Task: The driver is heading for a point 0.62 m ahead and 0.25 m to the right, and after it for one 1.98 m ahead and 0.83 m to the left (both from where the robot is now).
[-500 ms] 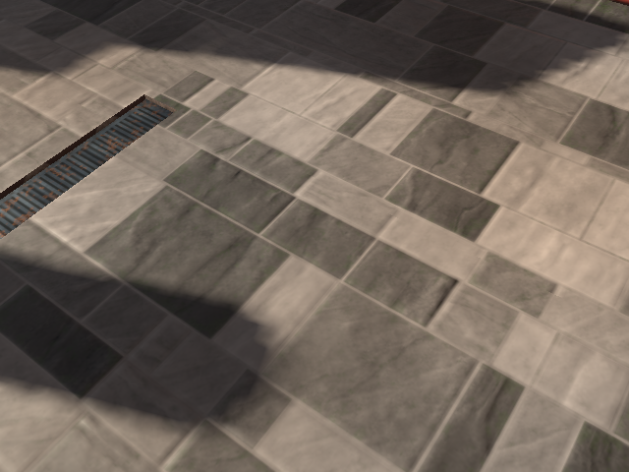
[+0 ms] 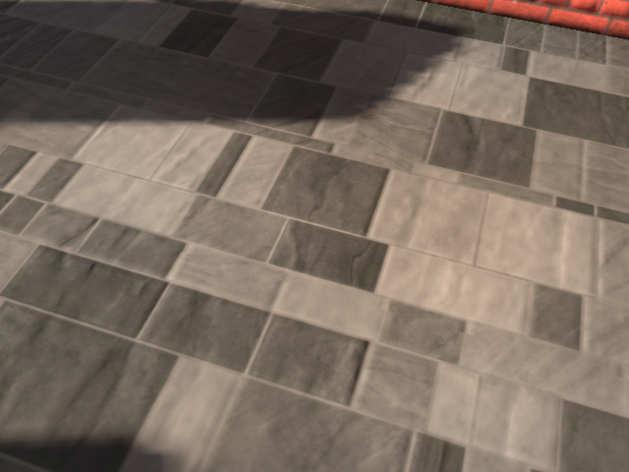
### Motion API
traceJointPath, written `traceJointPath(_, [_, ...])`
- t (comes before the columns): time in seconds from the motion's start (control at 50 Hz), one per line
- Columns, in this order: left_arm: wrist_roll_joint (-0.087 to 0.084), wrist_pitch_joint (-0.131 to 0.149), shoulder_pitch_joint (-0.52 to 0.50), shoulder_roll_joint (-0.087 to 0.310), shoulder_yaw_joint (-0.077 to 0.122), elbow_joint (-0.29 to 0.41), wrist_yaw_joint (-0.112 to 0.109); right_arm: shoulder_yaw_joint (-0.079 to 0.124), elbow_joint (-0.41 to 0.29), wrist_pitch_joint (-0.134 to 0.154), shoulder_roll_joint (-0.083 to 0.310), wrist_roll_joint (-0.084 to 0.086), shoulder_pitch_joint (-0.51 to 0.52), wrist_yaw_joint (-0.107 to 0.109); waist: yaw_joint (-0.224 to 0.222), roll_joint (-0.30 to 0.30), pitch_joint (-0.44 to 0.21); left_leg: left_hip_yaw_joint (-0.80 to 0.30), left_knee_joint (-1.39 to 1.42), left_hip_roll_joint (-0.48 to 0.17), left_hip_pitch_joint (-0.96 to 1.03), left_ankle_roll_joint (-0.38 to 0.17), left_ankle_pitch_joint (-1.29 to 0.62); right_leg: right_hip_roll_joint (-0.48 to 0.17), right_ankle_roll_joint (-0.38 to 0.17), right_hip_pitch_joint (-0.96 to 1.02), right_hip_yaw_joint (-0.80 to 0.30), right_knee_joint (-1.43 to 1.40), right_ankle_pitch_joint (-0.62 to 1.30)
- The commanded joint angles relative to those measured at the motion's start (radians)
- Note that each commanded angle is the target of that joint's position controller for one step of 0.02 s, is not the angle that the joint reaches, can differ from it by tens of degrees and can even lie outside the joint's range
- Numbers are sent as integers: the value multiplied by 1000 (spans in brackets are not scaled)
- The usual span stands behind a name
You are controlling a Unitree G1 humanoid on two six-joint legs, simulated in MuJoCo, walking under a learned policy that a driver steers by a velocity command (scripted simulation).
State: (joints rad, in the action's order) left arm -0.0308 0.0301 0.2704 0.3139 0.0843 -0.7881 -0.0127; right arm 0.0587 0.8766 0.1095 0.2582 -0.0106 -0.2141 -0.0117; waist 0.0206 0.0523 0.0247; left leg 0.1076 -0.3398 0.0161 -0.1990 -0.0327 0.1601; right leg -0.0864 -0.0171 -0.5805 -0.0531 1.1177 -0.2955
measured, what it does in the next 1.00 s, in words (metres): walks ahead, turning right: right foot, then left foot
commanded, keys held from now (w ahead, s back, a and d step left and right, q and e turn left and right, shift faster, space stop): w+e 0.80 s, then q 0.20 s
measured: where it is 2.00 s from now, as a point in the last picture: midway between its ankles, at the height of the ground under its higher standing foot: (391, 420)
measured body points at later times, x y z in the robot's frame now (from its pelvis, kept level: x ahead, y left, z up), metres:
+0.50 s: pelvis +0.25 -0.09 -0.01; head +0.28 -0.12 +0.44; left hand +0.44 +0.14 -0.10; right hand +0.30 -0.40 -0.12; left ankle +0.28 +0.09 -0.66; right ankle +0.26 -0.16 -0.74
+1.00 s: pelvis +0.51 -0.12 -0.01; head +0.55 -0.13 +0.44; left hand +0.75 +0.06 -0.12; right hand +0.49 -0.42 -0.11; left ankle +0.60 -0.06 -0.74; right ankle +0.39 -0.21 -0.67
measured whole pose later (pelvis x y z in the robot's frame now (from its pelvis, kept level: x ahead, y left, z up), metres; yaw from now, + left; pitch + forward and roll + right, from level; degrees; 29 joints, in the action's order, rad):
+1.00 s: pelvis +0.51 -0.12 -0.01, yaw -29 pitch +2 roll +0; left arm 0.01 0.02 0.25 0.29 0.06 -0.69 -0.03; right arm 0.05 0.79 0.09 0.27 -0.01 -0.18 -0.04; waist 0.01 0.03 0.05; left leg -0.03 -0.43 0.05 -0.32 -0.04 0.14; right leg 0.02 0.04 -0.44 -0.08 1.09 -0.47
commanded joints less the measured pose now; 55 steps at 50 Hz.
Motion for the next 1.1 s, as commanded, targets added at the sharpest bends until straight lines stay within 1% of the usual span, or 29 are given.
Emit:
traceJointPath(0.02, [6,-6,17,21,7,82,4,33,-44,20,135,0,38,8,-20,-125,-3,-181,214,-294,67,-163,-142,-65,15,-120,-56,-51,106])
traceJointPath(0.12, [7,6,-123,4,-6,135,35,42,-30,3,176,4,6,17,26,-101,27,-25,216,-272,116,-138,-209,-48,8,-102,7,-309,307])
traceJointPath(0.22, [7,3,-254,10,-12,211,63,56,-8,-28,219,27,-65,18,61,-101,67,37,164,-316,253,-112,-263,-20,-28,-111,77,-446,231])
traceJointPath(0.28, [12,-5,-193,56,11,223,69,68,-14,-48,257,41,-48,24,-4,-145,2,89,-20,-319,298,-80,-667,61,-83,42,151,-475,86])
traceJointPath(0.3, [10,-7,-76,90,32,196,66,70,-19,-57,263,45,-34,27,-76,-140,-63,118,-189,-295,274,-62,-788,111,-113,199,180,-520,96])
traceJointPath(0.32, [7,-12,101,152,69,144,52,59,-24,-58,237,39,-40,30,-159,-103,-156,139,-426,-252,142,-24,-724,147,-152,474,162,-569,155])
traceJointPath(0.34, [2,-20,195,260,97,125,29,28,-62,-48,141,-3,-75,26,-149,109,-228,142,-780,-165,-221,32,-133,-76,-248,788,-205,-594,148])
traceJointPath(0.36, [7,-1,150,298,88,168,37,1,-109,-9,84,-1,-93,13,-80,216,-374,-78,-1025,14,-508,60,450,-260,-419,966,-756,-775,-16])
traceJointPath(0.38, [12,17,147,201,59,169,49,24,-129,19,179,39,29,1,-142,70,-324,-195,-1066,-38,-617,40,389,-247,-364,940,-696,-833,-16])
traceJointPath(0.4, [17,28,116,165,46,163,50,22,-145,33,179,54,64,-4,-118,51,-205,-179,-1009,-76,-640,16,301,-212,-325,820,-546,-828,48])
traceJointPath(0.42, [14,32,48,139,38,170,48,21,-130,36,167,35,57,5,-69,-34,-137,-182,-921,-118,-580,16,227,-163,-289,673,-434,-828,138])
traceJointPath(0.46, [29,33,-36,98,21,198,40,33,-117,15,180,12,23,8,-7,-3,-89,-190,-810,-154,-450,30,153,-109,-265,487,-327,-864,278])
traceJointPath(0.54, [21,42,-2,132,30,186,16,25,-144,-14,133,-7,75,12,-6,-16,-57,-165,-630,-122,-438,89,21,-68,-274,389,-242,-903,388])
traceJointPath(0.64, [12,32,69,141,34,153,-3,7,-196,-5,98,6,247,-1,-71,28,-14,-165,-288,-56,-378,100,-234,-17,-209,360,-207,-889,245])
traceJointPath(0.7, [5,26,108,142,36,130,-5,9,-224,7,115,17,301,-14,-90,39,-3,-180,-203,-35,-340,85,-246,-41,-197,391,-263,-846,205])
traceJointPath(0.78, [6,10,98,134,37,124,-12,29,-222,23,160,20,240,-21,-50,87,-17,-186,-139,-19,-241,42,-98,-68,-169,465,-362,-731,233])
traceJointPath(0.8, [7,6,83,117,31,129,-12,40,-202,28,172,17,164,-16,-9,91,-45,-164,-99,-11,-137,20,-98,-39,-150,456,-358,-671,272])
traceJointPath(0.82, [17,6,73,71,14,135,-10,52,-183,34,205,-4,59,-11,41,68,-130,-189,-99,-71,27,-23,-146,19,-110,438,-292,-505,345])
traceJointPath(0.84, [42,7,103,18,-8,153,-16,59,-174,33,259,-26,-72,-8,66,-72,-285,-375,-137,-245,275,-85,-289,99,-58,315,-195,-216,145])
traceJointPath(0.86, [7,15,283,-13,-15,152,-18,76,-124,20,313,-32,-118,-22,-25,-448,-345,-829,-38,-422,494,-269,-295,228,14,-13,-129,79,-337])
traceJointPath(0.88, [5,15,283,84,-2,108,-21,50,-142,17,203,7,-96,-30,-3,-292,-287,-848,-16,-408,457,-261,-234,172,32,-87,-193,187,-331])
traceJointPath(0.9, [11,10,168,121,8,114,-19,32,-155,10,145,13,-38,-29,18,-189,-189,-666,-35,-365,349,-232,-339,147,43,-95,-171,212,-268])
traceJointPath(0.92, [29,5,92,121,7,129,-21,18,-165,2,128,5,18,-31,1,-105,-149,-546,-39,-319,242,-214,-482,104,52,-61,-112,178,-224])
traceJointPath(0.94, [48,4,30,115,9,152,-21,8,-163,-5,109,8,54,-31,-11,-86,-104,-472,-34,-282,151,-213,-613,68,58,-40,-82,100,-189])
traceJointPath(0.96, [50,4,17,90,5,162,-18,0,-156,-6,99,4,60,-28,-31,-105,-99,-420,-25,-245,91,-198,-688,44,59,22,-72,16,-165])
traceJointPath(0.98, [49,4,18,53,-5,165,-18,-2,-144,-8,99,4,62,-27,-45,-139,-104,-385,-20,-212,64,-189,-741,41,65,70,-54,-89,-151])
traceJointPath(1.02, [44,2,9,15,-19,169,-23,16,-130,-19,161,4,56,-17,-48,-180,-135,-356,-18,-199,43,-205,-815,66,86,144,-16,-244,-134])
traceJointPath(1.06, [34,-6,-10,31,-16,167,-29,39,-130,-41,224,15,49,-5,-41,-183,-169,-365,-11,-203,30,-208,-744,94,89,205,-4,-331,-55])
traceJointPath(1.1, [29,-21,-48,53,-9,172,-33,46,-133,-62,237,30,43,3,-28,-177,-167,-391,2,-202,8,-196,-577,107,87,228,-12,-375,2])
